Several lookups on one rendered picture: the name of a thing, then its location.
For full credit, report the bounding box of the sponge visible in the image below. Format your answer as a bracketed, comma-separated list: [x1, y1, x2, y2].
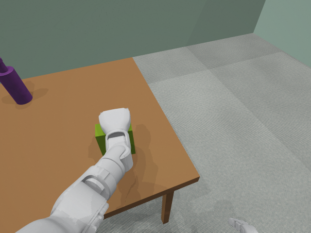
[95, 124, 136, 156]

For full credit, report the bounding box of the robot left hand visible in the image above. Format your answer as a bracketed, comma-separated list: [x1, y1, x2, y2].
[99, 108, 131, 135]

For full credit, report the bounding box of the table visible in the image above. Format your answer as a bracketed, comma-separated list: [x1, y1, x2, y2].
[0, 57, 200, 233]

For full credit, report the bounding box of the robot right hand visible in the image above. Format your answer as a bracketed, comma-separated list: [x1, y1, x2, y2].
[228, 218, 258, 233]

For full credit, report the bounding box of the robot left upper arm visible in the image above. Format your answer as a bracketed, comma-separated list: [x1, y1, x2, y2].
[15, 182, 109, 233]

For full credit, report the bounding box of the robot left forearm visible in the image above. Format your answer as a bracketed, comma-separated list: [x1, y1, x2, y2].
[50, 129, 133, 216]

